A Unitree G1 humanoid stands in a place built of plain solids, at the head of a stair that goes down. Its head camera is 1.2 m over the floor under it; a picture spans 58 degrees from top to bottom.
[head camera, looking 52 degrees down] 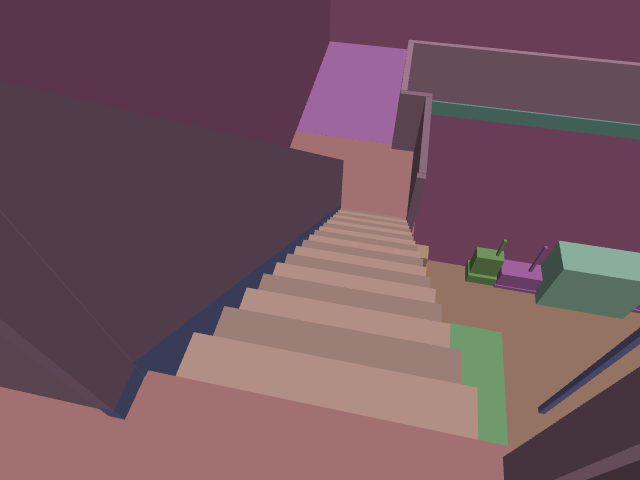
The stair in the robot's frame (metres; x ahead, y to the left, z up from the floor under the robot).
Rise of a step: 0.20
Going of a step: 0.22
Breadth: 0.98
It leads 12 degrees to the right of straight ahead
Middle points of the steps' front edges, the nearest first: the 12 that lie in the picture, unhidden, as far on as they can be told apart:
0.37 0.01 0.00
0.59 -0.03 -0.20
0.80 -0.08 -0.40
1.02 -0.12 -0.60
1.23 -0.16 -0.80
1.45 -0.21 -1.00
1.66 -0.25 -1.20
1.88 -0.30 -1.40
2.10 -0.34 -1.60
2.31 -0.39 -1.80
2.53 -0.43 -2.00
2.74 -0.47 -2.20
